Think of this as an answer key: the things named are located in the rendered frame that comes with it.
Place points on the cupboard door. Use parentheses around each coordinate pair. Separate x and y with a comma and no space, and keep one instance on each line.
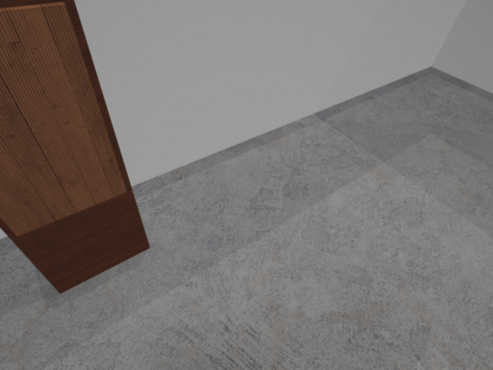
(56,157)

